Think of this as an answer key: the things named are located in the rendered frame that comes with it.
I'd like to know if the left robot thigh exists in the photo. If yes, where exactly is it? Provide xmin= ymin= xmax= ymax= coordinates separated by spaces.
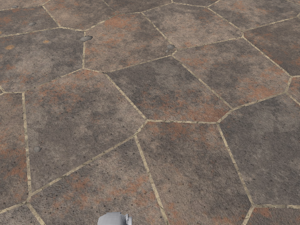
xmin=97 ymin=212 xmax=132 ymax=225

